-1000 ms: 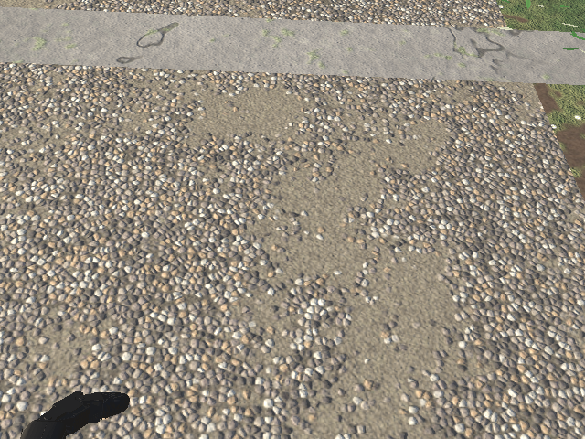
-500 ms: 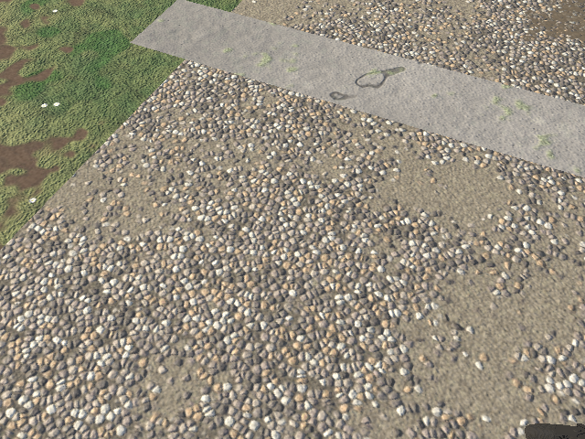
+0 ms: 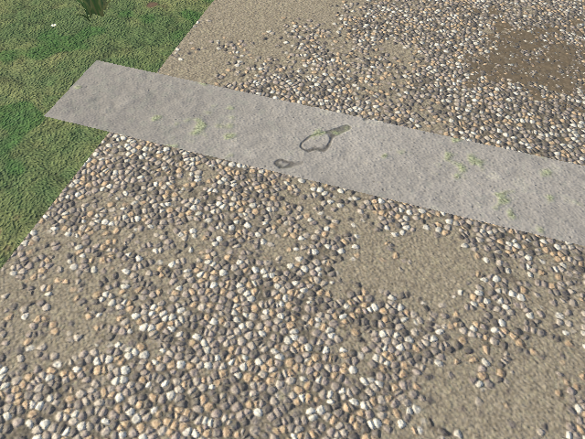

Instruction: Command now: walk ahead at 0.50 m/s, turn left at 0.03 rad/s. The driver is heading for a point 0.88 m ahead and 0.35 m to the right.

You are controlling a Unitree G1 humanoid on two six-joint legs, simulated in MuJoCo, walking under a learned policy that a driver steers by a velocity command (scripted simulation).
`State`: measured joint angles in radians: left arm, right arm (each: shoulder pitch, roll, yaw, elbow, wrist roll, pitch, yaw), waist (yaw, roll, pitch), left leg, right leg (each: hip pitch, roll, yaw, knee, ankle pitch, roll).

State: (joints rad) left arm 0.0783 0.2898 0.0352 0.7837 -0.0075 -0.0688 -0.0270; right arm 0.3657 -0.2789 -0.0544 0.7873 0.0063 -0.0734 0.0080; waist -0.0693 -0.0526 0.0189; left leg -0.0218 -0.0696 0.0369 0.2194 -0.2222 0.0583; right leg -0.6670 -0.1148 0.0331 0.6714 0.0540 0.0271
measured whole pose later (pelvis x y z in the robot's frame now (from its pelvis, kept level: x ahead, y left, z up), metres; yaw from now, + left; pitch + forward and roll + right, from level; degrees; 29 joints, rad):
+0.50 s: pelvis +0.28 -0.05 +0.00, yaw -5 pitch +2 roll -1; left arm 0.36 0.27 0.05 0.87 -0.02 -0.07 -0.01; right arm 0.09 -0.29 -0.05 0.73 0.00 -0.08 0.00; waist 0.08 0.04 0.02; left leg -0.63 0.10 -0.08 0.66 -0.01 -0.04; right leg -0.10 0.07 0.03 0.27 -0.19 -0.06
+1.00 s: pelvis +0.54 -0.05 +0.00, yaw -22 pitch +1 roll +2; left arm 0.15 0.31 0.07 0.69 -0.02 -0.02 -0.02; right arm 0.31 -0.28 -0.07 0.87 0.00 -0.09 0.00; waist -0.08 -0.05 0.04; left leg -0.02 -0.01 0.18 0.24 -0.24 0.01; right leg -0.68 -0.11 0.04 0.82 -0.06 0.00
